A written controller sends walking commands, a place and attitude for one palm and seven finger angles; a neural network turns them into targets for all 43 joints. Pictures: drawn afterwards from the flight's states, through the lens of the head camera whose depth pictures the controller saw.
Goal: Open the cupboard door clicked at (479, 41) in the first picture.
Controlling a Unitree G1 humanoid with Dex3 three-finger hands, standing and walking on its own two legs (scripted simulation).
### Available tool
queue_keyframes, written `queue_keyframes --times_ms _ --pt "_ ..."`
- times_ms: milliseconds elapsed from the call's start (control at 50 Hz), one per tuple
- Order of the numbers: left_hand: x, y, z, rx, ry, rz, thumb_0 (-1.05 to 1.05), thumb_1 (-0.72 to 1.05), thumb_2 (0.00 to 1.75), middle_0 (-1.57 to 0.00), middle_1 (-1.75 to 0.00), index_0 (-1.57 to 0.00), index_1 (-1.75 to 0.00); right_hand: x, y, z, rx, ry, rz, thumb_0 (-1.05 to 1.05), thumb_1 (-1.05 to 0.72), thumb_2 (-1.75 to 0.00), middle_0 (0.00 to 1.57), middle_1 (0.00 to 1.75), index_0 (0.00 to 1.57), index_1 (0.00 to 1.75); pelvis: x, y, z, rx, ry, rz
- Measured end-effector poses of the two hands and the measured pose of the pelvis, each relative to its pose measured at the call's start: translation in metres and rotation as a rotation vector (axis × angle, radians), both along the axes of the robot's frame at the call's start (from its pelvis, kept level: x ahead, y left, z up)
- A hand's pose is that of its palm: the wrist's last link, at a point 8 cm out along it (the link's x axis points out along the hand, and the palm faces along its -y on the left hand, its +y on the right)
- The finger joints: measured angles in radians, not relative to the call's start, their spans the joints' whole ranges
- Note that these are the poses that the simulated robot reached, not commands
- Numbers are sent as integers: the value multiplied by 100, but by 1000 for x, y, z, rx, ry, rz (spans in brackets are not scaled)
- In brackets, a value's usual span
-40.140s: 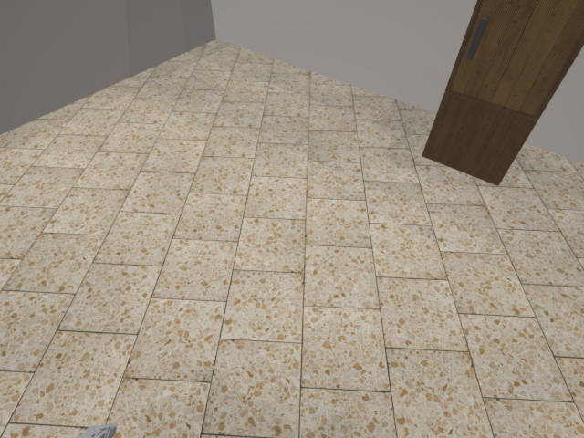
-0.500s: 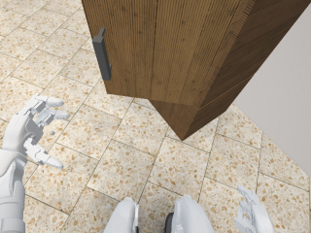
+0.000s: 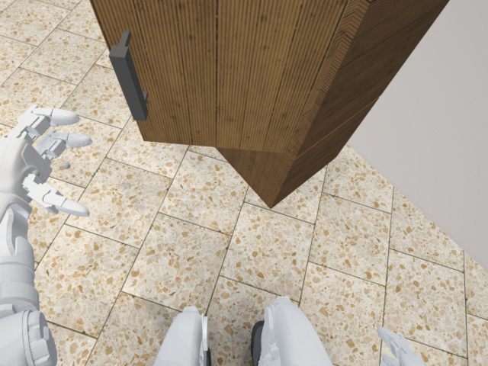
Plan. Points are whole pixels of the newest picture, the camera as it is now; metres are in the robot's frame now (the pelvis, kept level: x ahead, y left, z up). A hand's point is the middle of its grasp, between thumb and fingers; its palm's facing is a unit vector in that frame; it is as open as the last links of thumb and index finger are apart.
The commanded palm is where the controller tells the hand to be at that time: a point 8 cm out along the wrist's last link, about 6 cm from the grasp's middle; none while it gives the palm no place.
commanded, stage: move the hooked fingers beside the handle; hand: left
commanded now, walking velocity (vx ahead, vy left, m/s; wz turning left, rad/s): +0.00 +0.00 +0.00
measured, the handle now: (133, 78) +0.60 +0.21 +0.02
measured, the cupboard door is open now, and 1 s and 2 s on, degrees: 48 47 47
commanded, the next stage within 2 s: slide the fingers in behind the handle in 1.60 s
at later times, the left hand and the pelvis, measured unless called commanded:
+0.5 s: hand (86, 121) +0.48 +0.26 +0.04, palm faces -0.06 -1.00 -0.03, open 14.0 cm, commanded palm +0.48 +0.30 +0.03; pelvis -0.01 +0.00 -0.01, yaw -1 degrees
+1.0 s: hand (100, 92) +0.55 +0.25 +0.03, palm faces -0.06 -1.00 -0.05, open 13.9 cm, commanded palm +0.54 +0.28 +0.03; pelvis +0.00 +0.01 -0.02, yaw -3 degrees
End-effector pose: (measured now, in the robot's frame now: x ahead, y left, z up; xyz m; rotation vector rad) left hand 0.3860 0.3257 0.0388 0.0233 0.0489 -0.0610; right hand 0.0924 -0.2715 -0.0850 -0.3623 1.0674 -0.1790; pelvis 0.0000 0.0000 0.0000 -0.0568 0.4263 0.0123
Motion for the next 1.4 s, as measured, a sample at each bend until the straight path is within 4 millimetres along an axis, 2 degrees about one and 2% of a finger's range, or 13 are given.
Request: queue_keyframes --times_ms 280,680,920,1080,1220,1400 --pt "45 -6 1 3 2 1 -2 -50 30 -30 -120 -30 -120 -25 5 -9 -1 104 -30 1 -91 -90 20 30 20 30 -3 4 -6 -10 27 2" --pt "111 -15 4 12 -14 7 -2 -50 30 -30 -120 -30 -120 -85 2 -14 -30 295 -122 1 -91 -90 20 30 20 30 -7 4 -17 -29 90 -7" --pt "149 -19 -1 16 -8 5 -2 -50 30 -30 -120 -30 -120 -110 8 -15 -35 387 -166 1 -91 -90 20 30 20 30 -5 4 -25 -42 141 -15" --pt "143 -11 -12 19 34 12 -2 -50 30 -30 -120 -31 -121 -109 17 -14 1 416 -178 1 -91 -90 20 30 20 30 1 6 -20 -41 142 -24" --pt "140 -9 -6 13 0 12 -2 -50 30 -30 -120 -30 -120 -94 17 -10 -5 400 -160 1 -91 -90 20 30 20 30 5 7 -16 -48 138 -12" --pt "141 -9 -8 2 19 8 -2 -50 30 -30 -120 -30 -120 -75 12 -5 -32 347 -143 0 -91 -90 20 30 20 30 9 9 -14 -53 130 -10"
